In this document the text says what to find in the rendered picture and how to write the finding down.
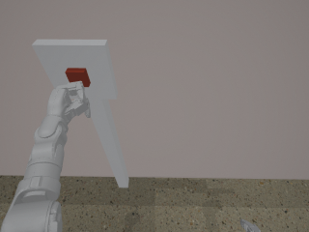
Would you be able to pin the panel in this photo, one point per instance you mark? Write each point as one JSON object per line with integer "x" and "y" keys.
{"x": 58, "y": 55}

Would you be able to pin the robot left upper arm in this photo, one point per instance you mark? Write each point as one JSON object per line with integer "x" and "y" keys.
{"x": 37, "y": 216}

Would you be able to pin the left robot forearm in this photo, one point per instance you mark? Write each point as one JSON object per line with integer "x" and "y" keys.
{"x": 41, "y": 180}

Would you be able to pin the button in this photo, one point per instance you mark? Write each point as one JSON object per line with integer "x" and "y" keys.
{"x": 78, "y": 74}

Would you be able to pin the right robot hand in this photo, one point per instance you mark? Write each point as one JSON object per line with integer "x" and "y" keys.
{"x": 249, "y": 227}

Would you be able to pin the left robot hand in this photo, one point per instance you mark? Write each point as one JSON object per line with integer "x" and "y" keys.
{"x": 59, "y": 103}

